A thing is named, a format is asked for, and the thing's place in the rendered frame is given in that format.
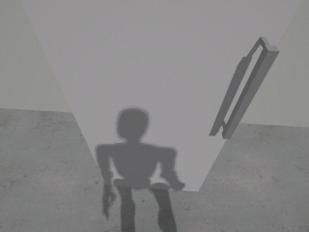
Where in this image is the fridge door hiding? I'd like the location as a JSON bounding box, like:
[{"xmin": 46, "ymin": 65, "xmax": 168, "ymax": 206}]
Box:
[{"xmin": 20, "ymin": 0, "xmax": 302, "ymax": 192}]

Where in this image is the handle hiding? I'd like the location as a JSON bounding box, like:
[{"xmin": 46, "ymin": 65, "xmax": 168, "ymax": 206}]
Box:
[{"xmin": 221, "ymin": 37, "xmax": 280, "ymax": 139}]

